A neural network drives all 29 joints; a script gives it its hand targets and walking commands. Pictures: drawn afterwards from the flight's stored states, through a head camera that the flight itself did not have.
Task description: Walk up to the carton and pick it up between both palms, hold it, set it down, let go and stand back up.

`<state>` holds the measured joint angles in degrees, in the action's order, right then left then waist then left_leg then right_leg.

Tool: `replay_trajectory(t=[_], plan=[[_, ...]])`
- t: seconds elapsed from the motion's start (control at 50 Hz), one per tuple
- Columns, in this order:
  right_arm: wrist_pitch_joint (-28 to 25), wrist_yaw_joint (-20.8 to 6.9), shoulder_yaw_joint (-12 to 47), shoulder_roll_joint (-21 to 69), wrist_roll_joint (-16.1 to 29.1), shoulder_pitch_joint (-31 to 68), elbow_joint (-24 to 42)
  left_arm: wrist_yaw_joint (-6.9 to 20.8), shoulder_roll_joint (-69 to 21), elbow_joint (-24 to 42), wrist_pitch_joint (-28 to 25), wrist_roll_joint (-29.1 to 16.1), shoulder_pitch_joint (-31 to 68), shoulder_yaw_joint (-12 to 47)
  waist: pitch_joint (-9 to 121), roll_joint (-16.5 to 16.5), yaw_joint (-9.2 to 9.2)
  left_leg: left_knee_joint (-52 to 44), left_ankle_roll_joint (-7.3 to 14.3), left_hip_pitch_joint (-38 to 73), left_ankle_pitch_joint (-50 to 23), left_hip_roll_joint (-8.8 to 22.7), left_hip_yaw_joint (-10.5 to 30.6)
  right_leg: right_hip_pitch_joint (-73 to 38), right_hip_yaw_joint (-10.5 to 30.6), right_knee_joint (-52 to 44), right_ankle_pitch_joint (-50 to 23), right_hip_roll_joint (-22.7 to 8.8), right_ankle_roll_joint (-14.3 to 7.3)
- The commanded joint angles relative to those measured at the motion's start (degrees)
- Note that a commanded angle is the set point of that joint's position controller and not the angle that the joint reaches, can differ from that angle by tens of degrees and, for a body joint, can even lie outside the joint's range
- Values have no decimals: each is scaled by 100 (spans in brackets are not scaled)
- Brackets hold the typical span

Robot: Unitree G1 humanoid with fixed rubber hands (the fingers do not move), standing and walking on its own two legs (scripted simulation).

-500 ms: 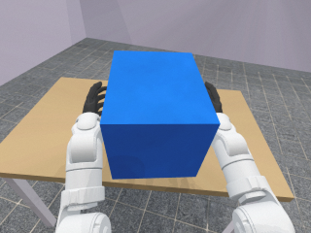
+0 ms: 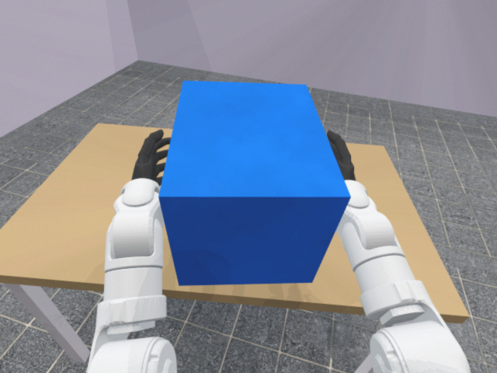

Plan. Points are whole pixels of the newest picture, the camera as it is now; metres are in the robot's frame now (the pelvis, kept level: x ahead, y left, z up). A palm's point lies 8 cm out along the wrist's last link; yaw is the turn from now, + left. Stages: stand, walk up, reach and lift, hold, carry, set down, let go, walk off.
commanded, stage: hold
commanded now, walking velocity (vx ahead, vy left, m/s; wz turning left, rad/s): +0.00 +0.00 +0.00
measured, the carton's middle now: (246, 179) +0.38 +0.01 +0.17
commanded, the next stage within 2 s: none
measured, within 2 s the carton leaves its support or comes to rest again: neither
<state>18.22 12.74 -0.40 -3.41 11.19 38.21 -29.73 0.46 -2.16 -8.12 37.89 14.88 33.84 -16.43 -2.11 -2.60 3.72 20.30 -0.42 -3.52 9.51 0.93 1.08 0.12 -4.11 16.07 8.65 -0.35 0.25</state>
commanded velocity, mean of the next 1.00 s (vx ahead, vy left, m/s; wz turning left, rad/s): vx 0.00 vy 0.00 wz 0.00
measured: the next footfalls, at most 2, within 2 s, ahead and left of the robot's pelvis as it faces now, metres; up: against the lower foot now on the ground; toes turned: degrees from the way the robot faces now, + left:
none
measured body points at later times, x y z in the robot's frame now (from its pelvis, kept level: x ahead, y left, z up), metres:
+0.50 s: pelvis +0.00 +0.00 +0.00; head -0.04 +0.02 +0.45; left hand +0.38 +0.15 +0.18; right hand +0.38 -0.16 +0.18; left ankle +0.03 +0.12 -0.75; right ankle +0.01 -0.12 -0.75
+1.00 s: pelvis +0.00 +0.00 +0.00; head -0.04 +0.02 +0.45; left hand +0.38 +0.15 +0.18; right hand +0.38 -0.15 +0.18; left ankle +0.03 +0.12 -0.75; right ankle +0.01 -0.12 -0.75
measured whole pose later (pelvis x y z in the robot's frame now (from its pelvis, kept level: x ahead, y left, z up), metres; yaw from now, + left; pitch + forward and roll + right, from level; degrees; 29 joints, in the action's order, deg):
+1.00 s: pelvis +0.00 +0.00 +0.00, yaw +0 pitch -7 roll -1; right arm 18.5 12.6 -1.3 -3.1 10.6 38.2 -29.5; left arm 0.1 -1.9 -9.8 36.4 14.3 33.5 -16.1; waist -1.4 -1.9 4.2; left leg 19.7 -0.5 -3.4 9.2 1.0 1.0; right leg 0.5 -4.0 16.5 8.8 -0.3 0.0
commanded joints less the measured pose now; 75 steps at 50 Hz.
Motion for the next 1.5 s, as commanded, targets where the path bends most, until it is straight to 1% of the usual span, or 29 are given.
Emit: replay_trajectory(t=[0.0,0.24,0.3,0.4,0.42,0.44,0.46,0.54,0.58,0.6,0.62,0.68,0.7,0.74,0.76,0.82,0.86,0.94,0.98,1.1,1.14,1.22,1.26,1.3,1.36,1.38,1.44,1.46,1.48], plan=[[-412,-573,2182,3654,403,4317,1842,749,-3300,680,-367,-762,3774,3124,2589,433,53,-103,-170,805,-1445,-343,-139,-365,-26,-131,-907,386,221],[-418,-564,2219,3647,430,4276,1887,747,-3294,742,-364,-757,3727,3154,2593,442,65,-71,-190,830,-1568,-351,-132,-416,-26,-118,-1031,390,227],[-436,-565,2117,3535,464,4142,2097,759,-3403,719,-407,-816,3570,3323,2661,480,257,-46,-283,972,-1647,-376,-170,-317,-48,-117,-1195,425,170],[-462,-652,2087,3544,341,4243,1935,723,-3387,735,-490,-795,3803,3361,2560,590,158,-153,-278,899,-1374,-361,-148,-184,-103,-178,-805,444,145],[-458,-671,2107,3590,393,4221,1862,706,-3384,800,-497,-836,3837,3364,2557,567,211,-142,-270,891,-1468,-344,-166,-207,-87,-128,-886,434,127],[-457,-692,2165,3617,383,4267,1941,682,-3471,837,-501,-838,3848,3358,2643,546,123,-129,-248,957,-1464,-344,-118,-179,-85,-129,-841,431,154],[-447,-695,2166,3646,375,4143,1905,654,-3416,915,-545,-845,3779,3359,2728,511,169,-95,-247,986,-1601,-344,-85,-230,-68,-103,-1002,416,148],[-434,-643,2318,3597,463,4126,2104,660,-3385,733,-485,-775,3507,3306,2780,402,86,-74,-196,929,-1683,-344,-115,-476,-9,-72,-1331,402,209],[-374,-610,2335,3538,489,3964,1895,713,-3284,526,-401,-640,3200,3108,2283,270,25,-154,-157,838,-1692,-348,-146,-498,17,-130,-1469,404,235],[-371,-568,2349,3562,506,3953,1924,765,-3155,591,-387,-632,3199,3027,2331,195,61,-168,-94,853,-1514,-387,-184,-640,27,-154,-1498,355,295],[-356,-556,2330,3547,469,4024,1754,794,-3090,531,-381,-538,3286,2829,2147,94,-41,-302,-42,653,-1256,-377,-198,-635,38,-136,-1329,318,311],[-449,-541,2369,3722,493,4092,2076,810,-3236,739,-446,-626,3333,2946,2388,171,-48,-181,-67,642,-1536,-427,-193,-801,42,33,-1730,322,363],[-413,-532,2297,3678,429,4054,1909,834,-3173,577,-426,-631,3346,2912,2212,240,30,-210,-99,694,-1332,-425,-193,-723,14,-61,-1477,363,304],[-476,-552,2478,3810,570,4108,2263,802,-3213,963,-525,-788,3573,3171,2766,282,16,-94,-113,814,-1564,-435,-221,-720,2,4,-1654,375,316],[-488,-566,2399,3777,547,4309,2261,784,-3251,988,-566,-870,3841,3315,2802,333,115,-105,-138,752,-1397,-432,-178,-599,17,5,-1541,366,316],[-481,-536,2417,3706,484,4280,2383,716,-3340,893,-559,-902,3685,3430,2831,367,169,-48,-193,884,-1562,-386,-151,-419,-40,-26,-1514,411,278],[-386,-555,2217,3702,356,4194,1970,710,-3199,697,-534,-839,3816,3336,2450,319,193,-177,-129,711,-1019,-378,-178,-217,-4,-135,-955,378,260],[-360,-587,2048,3638,273,4383,1723,786,-3247,284,-436,-748,3720,3074,2180,314,98,-342,-46,511,-663,-407,-221,-244,56,-206,-627,297,234],[-367,-626,1991,3662,222,4237,1491,794,-3254,362,-485,-759,3862,3011,2342,275,108,-330,-54,549,-692,-357,-180,-292,21,-197,-581,344,220],[-495,-665,2104,3665,381,4178,1604,719,-3388,596,-565,-796,3822,3136,2609,468,165,-116,-184,854,-1462,-326,-145,-328,-17,-119,-1057,378,195],[-480,-640,2137,3690,338,4114,1521,745,-3341,505,-568,-713,3744,3052,2635,423,145,-136,-170,866,-1422,-378,-157,-459,14,-144,-1158,363,219],[-515,-626,2128,3610,318,4216,1720,759,-3379,471,-513,-661,3611,3073,2508,429,154,-132,-198,912,-1416,-359,-143,-347,-45,-150,-1036,380,196],[-611,-653,2386,3718,512,4441,2267,707,-3404,802,-598,-802,3725,3254,3073,391,27,-8,-202,1070,-1919,-359,-130,-502,-14,-56,-1508,454,238],[-554,-646,2488,3776,600,4327,2151,638,-3379,1072,-641,-869,3872,3416,3048,463,75,34,-254,1085,-2022,-384,-97,-450,21,6,-1736,422,235],[-492,-607,2497,3653,531,4128,2194,614,-3405,1029,-570,-887,3612,3433,2808,374,124,34,-254,1051,-1937,-378,-115,-431,-1,-41,-1662,427,234],[-485,-602,2470,3599,563,4104,2195,634,-3346,949,-548,-840,3582,3364,2673,329,51,-52,-226,942,-1792,-366,-64,-414,-10,-72,-1569,407,252],[-430,-644,2254,3617,439,4116,1884,668,-3348,798,-489,-796,3697,3293,2427,441,49,-185,-242,883,-1320,-353,-148,-229,0,-143,-897,406,196],[-438,-642,2244,3573,375,4066,1916,660,-3403,766,-444,-778,3558,3250,2513,406,80,-155,-227,991,-1485,-362,-143,-322,-41,-139,-1029,427,194],[-392,-638,2119,3491,330,4076,1641,703,-3247,400,-381,-620,3490,2999,2046,291,10,-260,-163,808,-1045,-378,-159,-158,-26,-212,-736,356,245]])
